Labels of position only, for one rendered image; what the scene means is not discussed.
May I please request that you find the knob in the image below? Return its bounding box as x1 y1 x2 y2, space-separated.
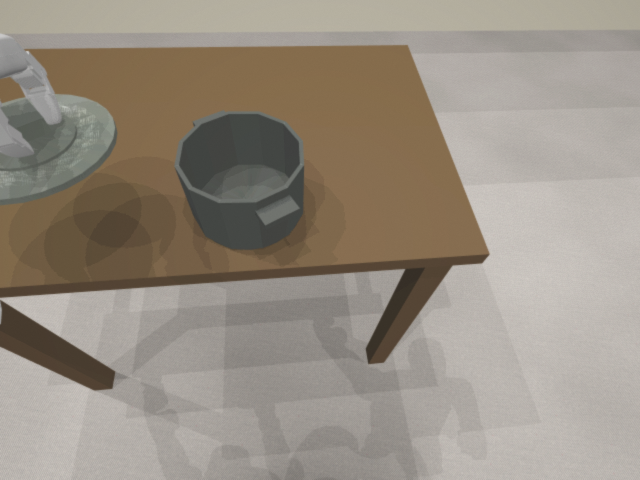
0 98 52 142

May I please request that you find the table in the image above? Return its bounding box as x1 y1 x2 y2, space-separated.
0 45 490 391

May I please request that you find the left robot hand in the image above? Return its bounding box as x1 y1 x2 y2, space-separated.
0 33 62 158

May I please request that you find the pot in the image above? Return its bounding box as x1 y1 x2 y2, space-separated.
174 110 304 250

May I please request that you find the lid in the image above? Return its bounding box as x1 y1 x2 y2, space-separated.
0 94 117 205

